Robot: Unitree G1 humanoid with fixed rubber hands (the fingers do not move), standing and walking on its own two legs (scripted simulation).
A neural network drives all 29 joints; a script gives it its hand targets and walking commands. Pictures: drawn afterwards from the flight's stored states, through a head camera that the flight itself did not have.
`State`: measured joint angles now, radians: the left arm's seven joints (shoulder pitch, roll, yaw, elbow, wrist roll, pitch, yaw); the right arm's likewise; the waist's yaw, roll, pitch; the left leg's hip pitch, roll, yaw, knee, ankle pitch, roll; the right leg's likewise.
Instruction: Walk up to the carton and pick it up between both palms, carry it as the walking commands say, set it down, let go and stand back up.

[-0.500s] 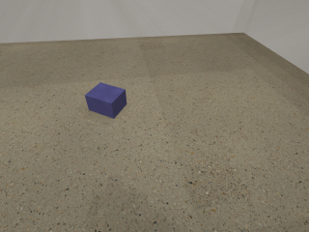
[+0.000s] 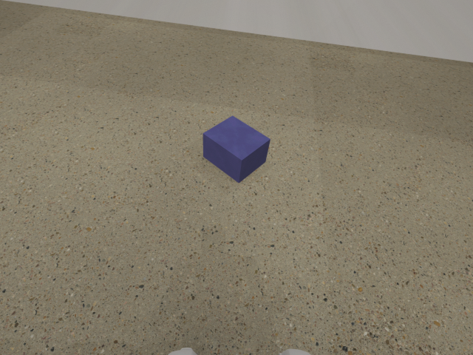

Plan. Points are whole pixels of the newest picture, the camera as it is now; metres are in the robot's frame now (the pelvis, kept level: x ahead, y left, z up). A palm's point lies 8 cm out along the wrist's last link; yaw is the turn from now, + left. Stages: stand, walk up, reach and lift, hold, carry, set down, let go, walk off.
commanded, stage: walk up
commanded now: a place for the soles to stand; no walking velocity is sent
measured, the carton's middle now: (235, 148) +1.28 +0.01 -0.64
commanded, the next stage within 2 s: none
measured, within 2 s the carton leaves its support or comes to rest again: neither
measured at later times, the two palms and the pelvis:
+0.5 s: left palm (110, 327) +0.20 +0.24 -0.12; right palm (354, 242) +0.39 -0.25 -0.09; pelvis +0.24 -0.02 +0.01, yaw +6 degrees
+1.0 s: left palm (158, 168) +0.58 +0.23 -0.09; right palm (354, 219) +0.48 -0.29 -0.12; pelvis +0.46 -0.01 -0.01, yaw +0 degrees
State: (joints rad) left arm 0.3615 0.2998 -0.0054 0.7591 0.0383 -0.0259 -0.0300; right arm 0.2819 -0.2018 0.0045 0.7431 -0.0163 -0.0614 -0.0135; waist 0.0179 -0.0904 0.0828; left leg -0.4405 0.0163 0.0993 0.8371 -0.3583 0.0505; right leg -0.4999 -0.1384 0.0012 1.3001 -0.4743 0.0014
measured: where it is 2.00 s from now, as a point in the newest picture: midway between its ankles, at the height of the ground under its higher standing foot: (228, 226)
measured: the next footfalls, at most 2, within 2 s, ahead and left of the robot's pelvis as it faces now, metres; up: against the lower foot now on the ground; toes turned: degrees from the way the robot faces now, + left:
right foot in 0.20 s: +0.26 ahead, -0.16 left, +0.00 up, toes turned -9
left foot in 0.52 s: +0.40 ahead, +0.12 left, +0.00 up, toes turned +13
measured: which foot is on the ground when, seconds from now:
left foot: down 0.00-0.20, up 0.22-0.50, down 0.52-0.88, up 0.90-1.00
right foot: up 0.00-0.18, down 0.20-0.54, up 0.56-0.86, down 0.88-1.00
